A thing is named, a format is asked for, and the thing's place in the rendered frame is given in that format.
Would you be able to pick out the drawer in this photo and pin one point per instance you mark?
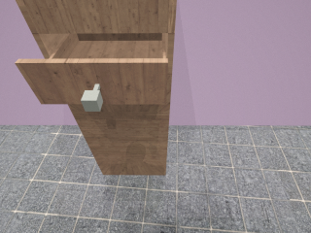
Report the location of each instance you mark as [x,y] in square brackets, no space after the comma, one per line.
[131,69]

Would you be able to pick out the cabinet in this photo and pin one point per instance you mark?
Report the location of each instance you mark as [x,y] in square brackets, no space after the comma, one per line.
[125,139]

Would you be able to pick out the handle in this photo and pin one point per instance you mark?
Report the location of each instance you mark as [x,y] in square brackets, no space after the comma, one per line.
[92,99]

